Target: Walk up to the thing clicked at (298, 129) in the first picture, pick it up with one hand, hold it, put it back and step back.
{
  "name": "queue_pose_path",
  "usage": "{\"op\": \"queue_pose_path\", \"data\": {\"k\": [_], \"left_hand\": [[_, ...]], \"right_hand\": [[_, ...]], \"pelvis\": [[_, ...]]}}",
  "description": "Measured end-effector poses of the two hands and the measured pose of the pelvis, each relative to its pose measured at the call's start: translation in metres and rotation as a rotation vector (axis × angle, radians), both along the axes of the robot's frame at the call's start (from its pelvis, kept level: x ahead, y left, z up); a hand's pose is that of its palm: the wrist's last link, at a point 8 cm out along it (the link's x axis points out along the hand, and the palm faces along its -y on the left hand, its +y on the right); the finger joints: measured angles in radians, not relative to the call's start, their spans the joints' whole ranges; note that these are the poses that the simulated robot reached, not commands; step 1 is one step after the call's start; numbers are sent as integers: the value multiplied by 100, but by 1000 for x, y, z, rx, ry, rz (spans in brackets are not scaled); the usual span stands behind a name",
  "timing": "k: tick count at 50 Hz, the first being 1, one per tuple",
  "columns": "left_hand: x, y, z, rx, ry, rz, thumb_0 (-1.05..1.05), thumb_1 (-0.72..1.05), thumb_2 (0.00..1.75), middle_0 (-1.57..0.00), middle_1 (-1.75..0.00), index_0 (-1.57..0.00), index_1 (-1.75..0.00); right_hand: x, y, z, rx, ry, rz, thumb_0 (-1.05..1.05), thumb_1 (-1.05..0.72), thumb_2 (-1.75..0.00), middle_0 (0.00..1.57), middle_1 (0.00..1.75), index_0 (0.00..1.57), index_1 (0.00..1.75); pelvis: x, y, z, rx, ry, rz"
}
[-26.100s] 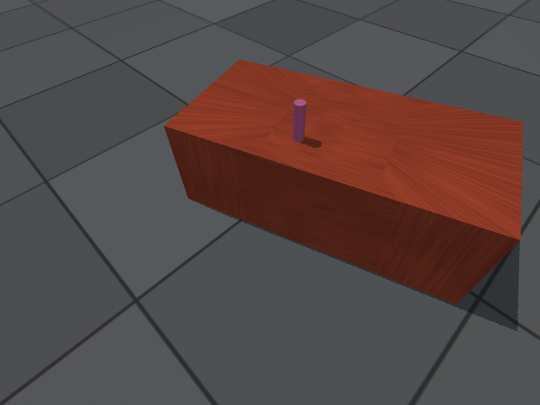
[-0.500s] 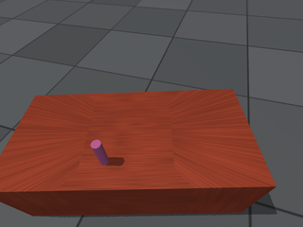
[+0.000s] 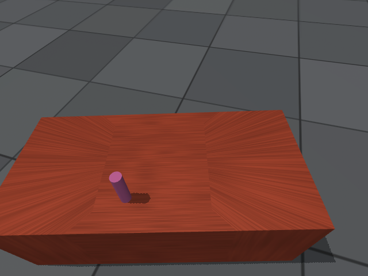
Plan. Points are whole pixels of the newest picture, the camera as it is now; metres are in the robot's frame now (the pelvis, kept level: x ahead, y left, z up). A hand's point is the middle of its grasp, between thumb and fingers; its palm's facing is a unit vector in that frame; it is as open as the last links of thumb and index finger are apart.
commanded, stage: stand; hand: left
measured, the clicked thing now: (121, 188) +0.45 +0.27 -0.25
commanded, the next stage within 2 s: step back in 0.46 s
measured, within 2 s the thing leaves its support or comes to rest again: neither
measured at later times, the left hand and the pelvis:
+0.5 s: hand out of the picture +0.07 +0.26 -0.16, palm faces -0.03 -0.94 -0.35, open 7.4 cm; pelvis +0.00 +0.00 +0.00, yaw +0 degrees
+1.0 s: hand out of the picture +0.01 +0.25 -0.16, palm faces +0.04 -0.91 -0.42, open 7.4 cm; pelvis -0.10 -0.02 -0.02, yaw +3 degrees
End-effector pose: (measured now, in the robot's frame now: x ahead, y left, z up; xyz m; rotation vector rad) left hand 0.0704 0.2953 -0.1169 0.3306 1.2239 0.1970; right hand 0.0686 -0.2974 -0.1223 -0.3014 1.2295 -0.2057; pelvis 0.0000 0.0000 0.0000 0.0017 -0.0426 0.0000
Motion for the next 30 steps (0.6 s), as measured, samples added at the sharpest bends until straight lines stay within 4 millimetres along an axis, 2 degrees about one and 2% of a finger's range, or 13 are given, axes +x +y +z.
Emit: {"op": "queue_pose_path", "data": {"k": [23,30], "left_hand": [[-8,4,-2,0,27,-1,1,91,89,-21,-30,-20,-30],[-8,13,-5,33,2,12,1,91,89,-21,-30,-21,-30]], "right_hand": [[-10,4,-2,5,29,-8,1,-91,-90,20,30,20,30],[-9,-6,-5,-3,9,-21,0,-91,-90,20,30,20,30]], "pelvis": [[-1,4,0,1,6,-2],[-21,-2,-9,8,16,-8]]}}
